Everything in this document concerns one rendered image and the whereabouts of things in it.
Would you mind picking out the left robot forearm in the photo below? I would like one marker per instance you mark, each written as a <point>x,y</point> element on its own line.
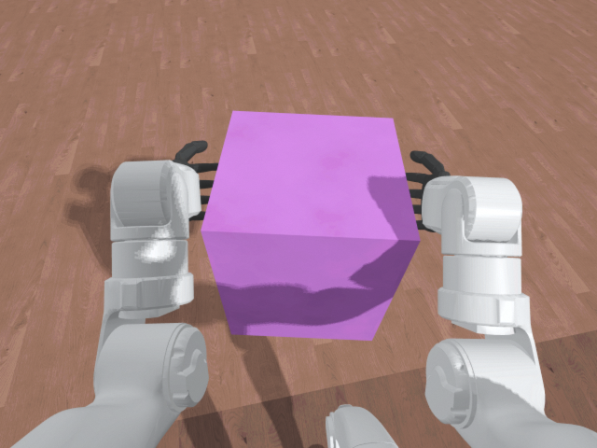
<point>150,204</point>

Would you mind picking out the robot left upper arm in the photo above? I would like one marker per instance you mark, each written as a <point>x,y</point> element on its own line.
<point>146,375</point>

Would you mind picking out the right robot hand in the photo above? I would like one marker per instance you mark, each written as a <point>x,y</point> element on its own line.
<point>437,170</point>

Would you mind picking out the right robot forearm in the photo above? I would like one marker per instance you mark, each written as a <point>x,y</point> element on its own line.
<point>479,219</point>

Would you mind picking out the left robot hand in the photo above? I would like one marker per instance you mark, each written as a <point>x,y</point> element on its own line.
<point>184,155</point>

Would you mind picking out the right robot thigh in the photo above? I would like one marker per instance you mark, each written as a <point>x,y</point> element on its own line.
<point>356,427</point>

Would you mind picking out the carton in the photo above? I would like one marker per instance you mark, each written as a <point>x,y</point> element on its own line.
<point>309,227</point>

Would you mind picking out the robot right upper arm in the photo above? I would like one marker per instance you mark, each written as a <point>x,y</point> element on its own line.
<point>490,391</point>

